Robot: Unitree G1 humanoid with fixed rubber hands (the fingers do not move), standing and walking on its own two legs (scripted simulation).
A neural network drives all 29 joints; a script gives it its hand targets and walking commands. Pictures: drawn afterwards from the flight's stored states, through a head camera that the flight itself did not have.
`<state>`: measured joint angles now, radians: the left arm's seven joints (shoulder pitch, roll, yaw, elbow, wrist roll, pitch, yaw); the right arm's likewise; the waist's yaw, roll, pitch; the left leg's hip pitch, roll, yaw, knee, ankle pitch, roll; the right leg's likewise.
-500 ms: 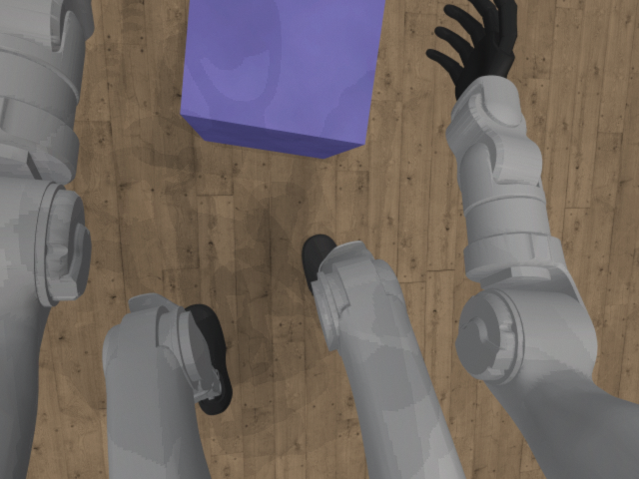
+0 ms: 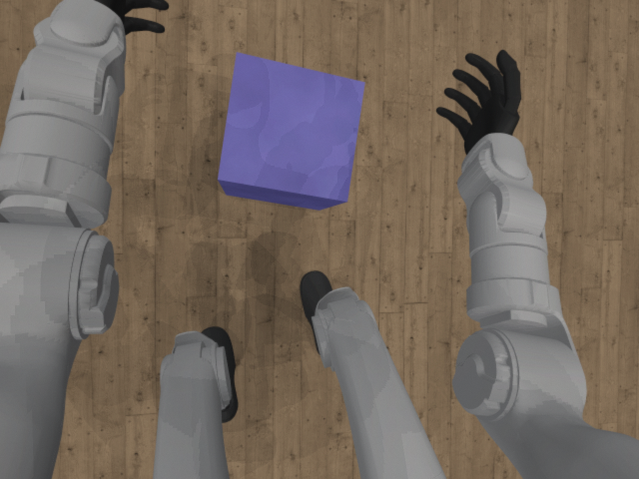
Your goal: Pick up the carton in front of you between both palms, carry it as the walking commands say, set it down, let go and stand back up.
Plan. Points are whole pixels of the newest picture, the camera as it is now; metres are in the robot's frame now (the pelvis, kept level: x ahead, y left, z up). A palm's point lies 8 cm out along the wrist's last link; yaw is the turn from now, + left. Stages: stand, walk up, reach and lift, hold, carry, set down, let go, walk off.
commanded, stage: set down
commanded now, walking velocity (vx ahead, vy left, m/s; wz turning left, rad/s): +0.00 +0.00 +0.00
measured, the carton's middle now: (285, 146) +0.53 -0.11 -0.45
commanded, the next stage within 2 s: let go in 0.10 s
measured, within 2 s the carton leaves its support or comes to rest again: neither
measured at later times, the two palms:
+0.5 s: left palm (10, 137) +0.47 +0.12 +0.01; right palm (577, 178) +0.38 -0.26 +0.03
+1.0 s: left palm out of the picture +0.35 +0.18 +0.10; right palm out of the picture +0.26 -0.25 +0.12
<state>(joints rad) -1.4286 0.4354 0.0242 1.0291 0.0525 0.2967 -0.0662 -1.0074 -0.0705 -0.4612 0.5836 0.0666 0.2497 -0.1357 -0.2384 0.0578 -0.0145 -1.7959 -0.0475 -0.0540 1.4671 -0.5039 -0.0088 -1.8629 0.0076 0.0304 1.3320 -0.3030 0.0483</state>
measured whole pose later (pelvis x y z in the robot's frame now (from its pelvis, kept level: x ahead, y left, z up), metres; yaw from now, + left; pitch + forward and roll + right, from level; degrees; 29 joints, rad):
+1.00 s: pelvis +0.10 -0.02 +0.19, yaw -1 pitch +9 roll +0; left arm 0.00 0.15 0.11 0.55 0.07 0.01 0.04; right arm 0.21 -0.21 0.00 0.36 0.04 0.04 0.08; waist -0.09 -0.03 0.04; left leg -0.36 0.00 -0.06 0.55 -0.35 -0.02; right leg -0.47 0.03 0.05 0.54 -0.22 0.00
